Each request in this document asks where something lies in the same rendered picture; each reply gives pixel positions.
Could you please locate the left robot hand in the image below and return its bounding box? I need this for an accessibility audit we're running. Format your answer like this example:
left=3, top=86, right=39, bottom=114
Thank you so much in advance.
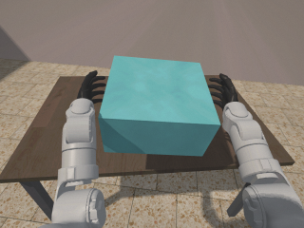
left=77, top=70, right=106, bottom=104

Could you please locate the right robot hand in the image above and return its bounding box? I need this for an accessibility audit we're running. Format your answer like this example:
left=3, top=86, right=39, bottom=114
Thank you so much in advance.
left=208, top=73, right=238, bottom=111

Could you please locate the right robot upper arm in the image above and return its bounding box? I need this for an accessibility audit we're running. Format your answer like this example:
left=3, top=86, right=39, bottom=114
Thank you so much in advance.
left=242, top=182, right=304, bottom=228

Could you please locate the carton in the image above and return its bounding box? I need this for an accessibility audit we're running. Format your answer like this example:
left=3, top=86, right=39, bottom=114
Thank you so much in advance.
left=98, top=55, right=221, bottom=157

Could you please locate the left robot upper arm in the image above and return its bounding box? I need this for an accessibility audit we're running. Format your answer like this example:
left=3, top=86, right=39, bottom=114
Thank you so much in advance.
left=38, top=188, right=106, bottom=228

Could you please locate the table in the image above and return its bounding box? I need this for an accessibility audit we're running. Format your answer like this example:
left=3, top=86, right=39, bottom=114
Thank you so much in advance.
left=0, top=75, right=295, bottom=221

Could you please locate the robot right forearm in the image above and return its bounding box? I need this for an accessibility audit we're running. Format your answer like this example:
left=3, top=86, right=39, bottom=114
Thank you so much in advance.
left=222, top=102, right=304, bottom=214

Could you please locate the robot left forearm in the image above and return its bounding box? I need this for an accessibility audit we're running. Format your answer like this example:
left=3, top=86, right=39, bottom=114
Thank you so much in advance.
left=51, top=98, right=99, bottom=223

